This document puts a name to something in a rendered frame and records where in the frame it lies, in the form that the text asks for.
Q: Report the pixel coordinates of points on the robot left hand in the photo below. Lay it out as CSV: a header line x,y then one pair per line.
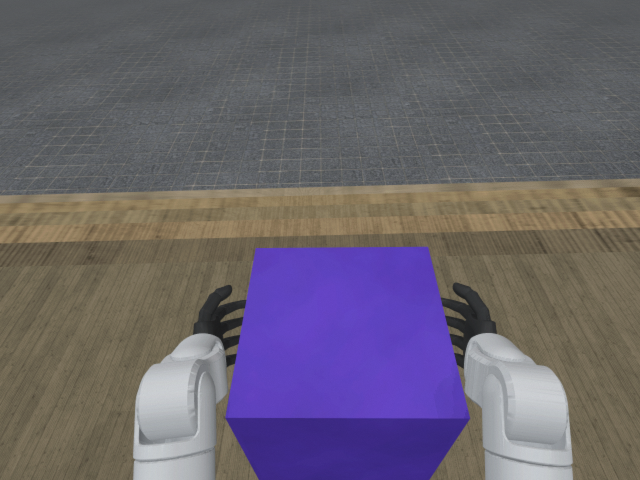
x,y
210,316

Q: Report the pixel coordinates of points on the robot left forearm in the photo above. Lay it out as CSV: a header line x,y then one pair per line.
x,y
175,412

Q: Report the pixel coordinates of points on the carton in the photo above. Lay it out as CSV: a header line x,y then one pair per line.
x,y
345,368

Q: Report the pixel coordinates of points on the robot right hand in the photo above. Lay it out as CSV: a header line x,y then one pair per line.
x,y
477,317

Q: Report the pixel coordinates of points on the robot right forearm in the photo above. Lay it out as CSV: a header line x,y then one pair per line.
x,y
525,416

